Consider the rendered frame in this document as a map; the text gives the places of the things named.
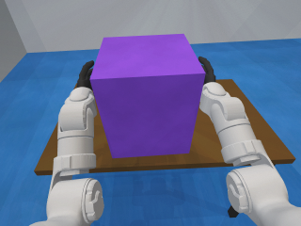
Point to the left robot forearm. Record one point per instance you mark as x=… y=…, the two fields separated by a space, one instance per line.
x=75 y=133

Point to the robot right hand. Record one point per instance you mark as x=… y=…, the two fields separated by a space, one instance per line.
x=208 y=69

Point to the robot left upper arm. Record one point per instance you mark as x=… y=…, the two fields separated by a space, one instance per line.
x=76 y=202

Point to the carton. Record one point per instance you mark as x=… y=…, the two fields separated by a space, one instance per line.
x=147 y=90

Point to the table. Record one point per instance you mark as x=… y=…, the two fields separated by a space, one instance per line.
x=205 y=149

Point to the right robot forearm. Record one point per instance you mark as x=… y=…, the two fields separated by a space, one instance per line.
x=239 y=144

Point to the robot right upper arm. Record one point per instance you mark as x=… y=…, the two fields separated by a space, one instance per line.
x=258 y=192

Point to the robot left hand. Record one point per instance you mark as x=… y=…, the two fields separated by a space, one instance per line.
x=84 y=76

